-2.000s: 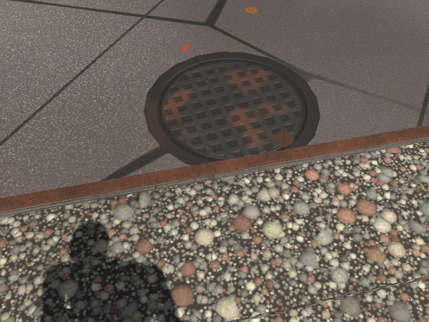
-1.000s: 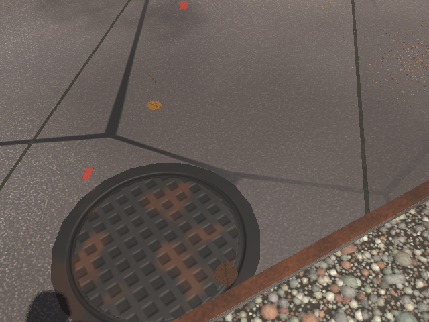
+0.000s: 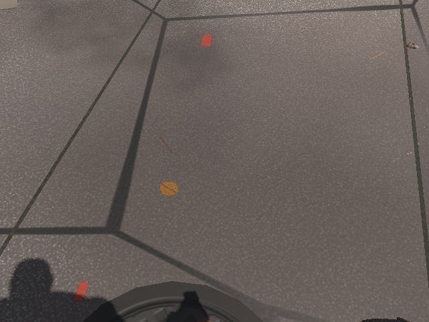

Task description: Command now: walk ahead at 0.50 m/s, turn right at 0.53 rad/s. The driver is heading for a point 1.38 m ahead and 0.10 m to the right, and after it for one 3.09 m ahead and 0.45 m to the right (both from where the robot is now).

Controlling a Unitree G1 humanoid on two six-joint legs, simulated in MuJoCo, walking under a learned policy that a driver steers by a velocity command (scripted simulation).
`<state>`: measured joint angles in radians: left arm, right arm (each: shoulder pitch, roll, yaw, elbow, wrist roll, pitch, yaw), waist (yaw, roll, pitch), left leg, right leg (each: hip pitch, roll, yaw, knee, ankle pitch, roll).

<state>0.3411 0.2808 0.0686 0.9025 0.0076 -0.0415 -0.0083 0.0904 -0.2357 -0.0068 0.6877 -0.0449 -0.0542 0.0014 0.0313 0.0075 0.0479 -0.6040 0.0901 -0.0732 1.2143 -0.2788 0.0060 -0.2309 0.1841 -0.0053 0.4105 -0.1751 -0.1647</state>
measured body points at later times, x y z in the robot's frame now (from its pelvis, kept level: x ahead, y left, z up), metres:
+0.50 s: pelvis +0.30 +0.06 +0.01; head +0.33 +0.07 +0.46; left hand +0.48 +0.30 -0.11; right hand +0.32 -0.23 -0.09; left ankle +0.33 +0.15 -0.73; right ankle +0.23 -0.04 -0.65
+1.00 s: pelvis +0.54 -0.05 +0.01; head +0.55 -0.07 +0.46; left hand +0.69 +0.18 -0.10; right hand +0.51 -0.31 -0.13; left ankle +0.55 +0.10 -0.65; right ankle +0.51 -0.12 -0.73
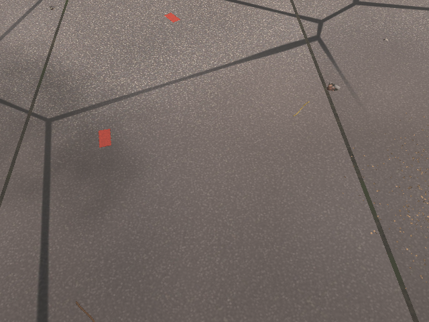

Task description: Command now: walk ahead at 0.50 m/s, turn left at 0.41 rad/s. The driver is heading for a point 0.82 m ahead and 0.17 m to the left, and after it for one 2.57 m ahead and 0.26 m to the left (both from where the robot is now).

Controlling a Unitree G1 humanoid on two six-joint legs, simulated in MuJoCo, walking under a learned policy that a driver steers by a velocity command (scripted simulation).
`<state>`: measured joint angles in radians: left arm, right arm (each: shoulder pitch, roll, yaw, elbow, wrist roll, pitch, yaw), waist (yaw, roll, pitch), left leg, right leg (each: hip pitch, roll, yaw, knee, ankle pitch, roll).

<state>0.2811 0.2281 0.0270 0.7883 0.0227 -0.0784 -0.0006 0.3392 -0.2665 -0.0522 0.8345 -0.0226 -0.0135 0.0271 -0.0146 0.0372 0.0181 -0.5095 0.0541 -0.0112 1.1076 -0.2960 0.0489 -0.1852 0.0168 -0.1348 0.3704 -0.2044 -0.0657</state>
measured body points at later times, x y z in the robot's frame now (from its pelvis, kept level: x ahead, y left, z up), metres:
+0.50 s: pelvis +0.25 +0.08 -0.01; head +0.28 +0.10 +0.44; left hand +0.29 +0.36 -0.13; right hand +0.43 -0.16 -0.13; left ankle +0.27 +0.13 -0.74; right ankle +0.25 -0.08 -0.65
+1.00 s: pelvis +0.55 +0.12 -0.02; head +0.57 +0.12 +0.43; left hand +0.58 +0.42 -0.13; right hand +0.67 -0.12 -0.15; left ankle +0.37 +0.18 -0.65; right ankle +0.63 +0.08 -0.74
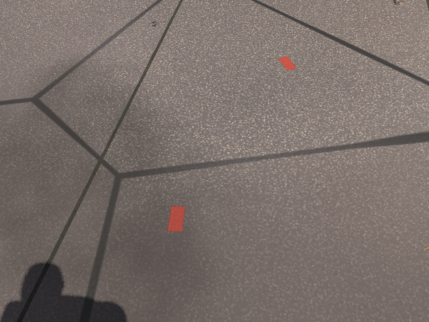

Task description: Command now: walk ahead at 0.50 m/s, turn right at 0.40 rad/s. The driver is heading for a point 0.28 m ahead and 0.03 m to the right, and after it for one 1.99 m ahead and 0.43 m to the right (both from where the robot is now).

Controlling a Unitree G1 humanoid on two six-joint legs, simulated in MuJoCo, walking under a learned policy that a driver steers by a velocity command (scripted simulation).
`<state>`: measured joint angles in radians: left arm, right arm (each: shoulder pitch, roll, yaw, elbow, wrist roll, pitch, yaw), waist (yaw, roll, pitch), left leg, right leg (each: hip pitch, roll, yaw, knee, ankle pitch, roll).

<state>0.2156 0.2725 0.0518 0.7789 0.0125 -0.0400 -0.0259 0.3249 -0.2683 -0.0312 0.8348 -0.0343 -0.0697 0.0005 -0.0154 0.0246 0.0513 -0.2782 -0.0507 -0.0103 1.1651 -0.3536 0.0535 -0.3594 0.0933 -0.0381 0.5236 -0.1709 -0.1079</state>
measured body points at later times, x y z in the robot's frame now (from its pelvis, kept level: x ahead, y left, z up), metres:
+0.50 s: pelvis +0.21 +0.02 +0.00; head +0.25 +0.03 +0.45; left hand +0.34 +0.29 -0.13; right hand +0.31 -0.27 -0.09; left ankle +0.32 +0.08 -0.73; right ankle +0.09 -0.05 -0.65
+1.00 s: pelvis +0.20 +0.00 +0.02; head +0.20 -0.03 +0.46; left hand +0.44 +0.14 -0.08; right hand +0.13 -0.26 -0.13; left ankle +0.26 +0.11 -0.69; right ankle +0.16 -0.08 -0.73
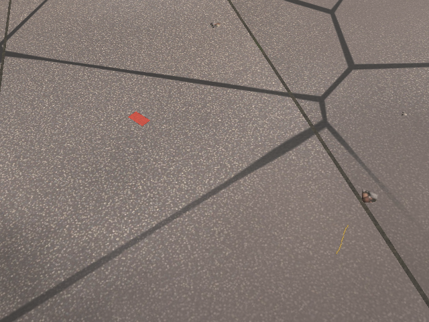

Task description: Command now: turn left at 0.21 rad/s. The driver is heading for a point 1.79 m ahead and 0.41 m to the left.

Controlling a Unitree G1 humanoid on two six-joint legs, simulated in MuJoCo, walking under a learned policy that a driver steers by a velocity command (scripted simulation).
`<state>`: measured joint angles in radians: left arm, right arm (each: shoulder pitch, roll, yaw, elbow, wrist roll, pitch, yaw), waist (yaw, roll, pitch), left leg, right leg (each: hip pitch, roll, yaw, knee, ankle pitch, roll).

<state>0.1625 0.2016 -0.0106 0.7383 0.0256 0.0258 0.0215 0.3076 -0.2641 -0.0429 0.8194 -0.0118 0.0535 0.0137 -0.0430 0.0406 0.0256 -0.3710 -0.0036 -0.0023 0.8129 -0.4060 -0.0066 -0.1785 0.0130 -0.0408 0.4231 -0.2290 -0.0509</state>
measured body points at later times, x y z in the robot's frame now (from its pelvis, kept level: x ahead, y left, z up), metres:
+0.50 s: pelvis -0.04 +0.03 +0.00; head -0.02 +0.07 +0.45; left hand -0.01 +0.33 -0.13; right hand +0.13 -0.22 -0.10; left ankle -0.06 +0.10 -0.74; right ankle +0.00 -0.11 -0.67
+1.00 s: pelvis -0.03 -0.01 +0.00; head +0.00 -0.02 +0.45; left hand -0.03 +0.27 -0.11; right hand +0.19 -0.21 -0.13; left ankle -0.11 +0.09 -0.72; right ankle +0.02 -0.09 -0.74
